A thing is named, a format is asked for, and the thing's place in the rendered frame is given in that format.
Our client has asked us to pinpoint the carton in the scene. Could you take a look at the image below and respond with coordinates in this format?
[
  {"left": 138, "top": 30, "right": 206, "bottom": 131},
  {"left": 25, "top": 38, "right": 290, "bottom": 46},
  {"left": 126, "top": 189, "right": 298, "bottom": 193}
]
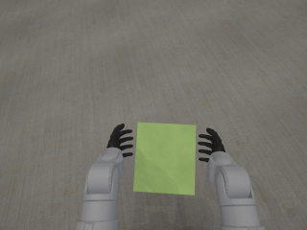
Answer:
[{"left": 133, "top": 122, "right": 196, "bottom": 196}]

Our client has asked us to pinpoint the robot left forearm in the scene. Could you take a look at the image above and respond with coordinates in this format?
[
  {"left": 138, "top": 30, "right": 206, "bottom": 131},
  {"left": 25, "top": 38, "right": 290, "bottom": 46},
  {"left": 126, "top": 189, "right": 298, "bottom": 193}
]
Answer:
[{"left": 76, "top": 147, "right": 125, "bottom": 230}]

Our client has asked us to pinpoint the robot right forearm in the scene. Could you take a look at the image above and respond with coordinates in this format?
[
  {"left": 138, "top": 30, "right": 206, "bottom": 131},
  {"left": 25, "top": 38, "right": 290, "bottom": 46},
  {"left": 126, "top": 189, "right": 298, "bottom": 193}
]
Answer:
[{"left": 207, "top": 151, "right": 266, "bottom": 230}]

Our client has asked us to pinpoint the left robot hand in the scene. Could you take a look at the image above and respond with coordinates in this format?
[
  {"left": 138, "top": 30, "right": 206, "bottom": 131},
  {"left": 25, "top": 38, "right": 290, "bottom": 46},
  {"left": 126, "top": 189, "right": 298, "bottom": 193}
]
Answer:
[{"left": 106, "top": 124, "right": 133, "bottom": 158}]

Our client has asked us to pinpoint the right robot hand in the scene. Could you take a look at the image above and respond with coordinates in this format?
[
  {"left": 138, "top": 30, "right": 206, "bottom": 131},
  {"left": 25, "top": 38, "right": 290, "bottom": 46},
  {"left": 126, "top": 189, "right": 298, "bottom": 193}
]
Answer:
[{"left": 198, "top": 127, "right": 225, "bottom": 163}]

